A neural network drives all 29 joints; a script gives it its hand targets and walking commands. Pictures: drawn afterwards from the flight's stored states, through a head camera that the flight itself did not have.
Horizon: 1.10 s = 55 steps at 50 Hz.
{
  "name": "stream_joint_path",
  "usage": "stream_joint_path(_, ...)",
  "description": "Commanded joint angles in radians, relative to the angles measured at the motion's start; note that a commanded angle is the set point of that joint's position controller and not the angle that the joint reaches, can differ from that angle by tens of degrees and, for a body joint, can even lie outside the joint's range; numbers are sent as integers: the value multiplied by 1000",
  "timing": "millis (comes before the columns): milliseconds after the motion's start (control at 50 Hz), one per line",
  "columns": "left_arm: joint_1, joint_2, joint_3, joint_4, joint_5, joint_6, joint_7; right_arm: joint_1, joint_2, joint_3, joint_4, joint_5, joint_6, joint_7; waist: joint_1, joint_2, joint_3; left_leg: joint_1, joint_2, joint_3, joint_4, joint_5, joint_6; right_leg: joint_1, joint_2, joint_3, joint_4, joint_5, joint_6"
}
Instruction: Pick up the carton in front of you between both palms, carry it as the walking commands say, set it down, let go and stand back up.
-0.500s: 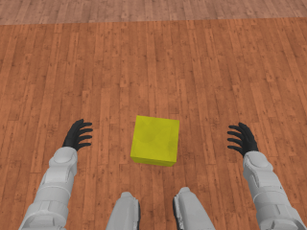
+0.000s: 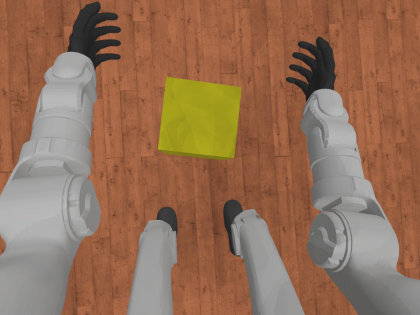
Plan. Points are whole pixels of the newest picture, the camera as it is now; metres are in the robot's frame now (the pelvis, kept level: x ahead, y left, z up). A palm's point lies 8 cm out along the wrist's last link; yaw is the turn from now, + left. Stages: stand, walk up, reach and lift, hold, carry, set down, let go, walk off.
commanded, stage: reach and lift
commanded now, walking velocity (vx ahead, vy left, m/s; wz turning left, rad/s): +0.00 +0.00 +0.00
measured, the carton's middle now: (198, 125) +0.49 -0.03 -0.51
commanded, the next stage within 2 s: none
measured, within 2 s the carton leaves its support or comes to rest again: leaves its support in 1.62 s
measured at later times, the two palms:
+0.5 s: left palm (126, 106) +0.53 +0.16 -0.35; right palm (277, 121) +0.46 -0.23 -0.34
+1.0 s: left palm (139, 112) +0.53 +0.14 -0.45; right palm (260, 123) +0.47 -0.21 -0.44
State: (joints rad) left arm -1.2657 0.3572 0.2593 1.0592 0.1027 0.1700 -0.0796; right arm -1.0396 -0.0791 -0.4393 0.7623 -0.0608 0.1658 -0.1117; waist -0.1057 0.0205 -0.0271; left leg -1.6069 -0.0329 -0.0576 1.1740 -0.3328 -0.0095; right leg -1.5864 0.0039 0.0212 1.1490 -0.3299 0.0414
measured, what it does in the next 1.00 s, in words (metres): lowers itself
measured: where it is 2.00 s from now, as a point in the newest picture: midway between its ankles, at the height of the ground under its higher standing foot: (202, 241)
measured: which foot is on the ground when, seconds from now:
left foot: down 0.00-1.00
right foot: down 0.00-1.00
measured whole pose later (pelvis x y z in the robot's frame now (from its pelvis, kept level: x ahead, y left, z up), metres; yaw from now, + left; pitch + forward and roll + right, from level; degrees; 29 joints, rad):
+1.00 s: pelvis -0.03 +0.00 -0.27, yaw -3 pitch +39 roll -3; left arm -1.47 0.46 -0.05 1.19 -0.21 0.02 0.06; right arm -1.34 -0.24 -0.15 1.07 0.28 0.00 -0.16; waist -0.08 -0.04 0.32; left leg -2.30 -0.03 -0.07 2.21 -0.59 -0.03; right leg -2.29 0.05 0.01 2.16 -0.56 0.06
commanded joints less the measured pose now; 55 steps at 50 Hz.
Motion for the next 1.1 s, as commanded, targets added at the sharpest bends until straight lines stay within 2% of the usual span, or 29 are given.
stream_joint_path(0,-154,26,22,-110,22,-61,33,-102,-88,-33,-65,-12,-87,24,-17,119,-977,564,-47,41,45,377,-23,221,72,-118,33,313,40)
stream_joint_path(120,-83,-9,-3,-103,-2,-105,80,-46,-103,-22,15,18,-141,37,-12,116,-945,342,-34,13,240,440,-28,-8,66,-100,222,352,41)
stream_joint_path(200,-123,40,-64,-152,-56,-121,114,-79,-148,32,-3,88,-157,24,6,127,-1079,302,-29,13,381,464,-30,-43,69,-99,361,380,48)
stream_joint_path(280,-204,108,-147,-223,-149,-112,139,-159,-224,104,-61,175,-153,-6,2,137,-1231,326,-26,30,506,436,-36,-33,68,-113,484,368,53)
stream_joint_path(380,-316,158,-216,-208,-234,-80,145,-261,-265,162,-44,251,-114,-35,-6,133,-1199,240,-18,58,593,214,-31,-71,53,-131,585,200,47)
stream_joint_path(480,-407,180,-227,-82,-256,-64,136,-376,-266,181,59,266,-90,-41,-6,105,-1008,45,4,67,631,-52,-22,-126,23,-119,642,8,40)
stream_joint_path(560,-483,197,-240,10,-261,-79,127,-475,-279,178,149,256,-105,-39,-9,93,-885,-46,19,55,679,-134,-14,-168,10,-109,698,-58,37)
stream_joint_path(680,-531,222,-262,87,-282,-120,130,-536,-300,196,240,253,-144,-39,-5,73,-832,-89,26,43,774,-59,-13,-148,8,-98,786,8,34)
stream_joint_path(780,-571,244,-281,16,-320,-157,144,-582,-311,238,185,293,-177,-55,5,60,-923,-77,21,45,843,68,-8,-67,15,-84,852,160,34)
stream_joint_path(820,-551,243,-286,4,-321,-165,149,-558,-284,263,177,311,-182,-60,10,57,-952,-61,17,53,863,125,-9,-29,25,-83,865,226,36)
stream_joint_path(860,-509,221,-299,13,-320,-167,149,-493,-235,295,207,341,-181,-57,29,65,-965,-47,12,62,872,157,-10,-16,34,-81,871,261,38)
stream_joint_path(900,-461,193,-310,36,-315,-166,145,-432,-207,301,243,353,-177,-51,41,82,-937,-39,11,62,871,160,-12,-49,43,-81,875,248,39)
stream_joint_path(1000,-430,166,-290,57,-295,-159,145,-424,-237,241,235,296,-180,-60,14,103,-831,-76,13,48,848,91,-17,-149,42,-93,862,159,39)
stream_joint_path(1080,-464,140,-302,48,-301,-161,144,-453,-217,254,247,301,-185,-53,14,92,-788,-82,11,39,836,62,-12,-192,37,-95,857,117,37)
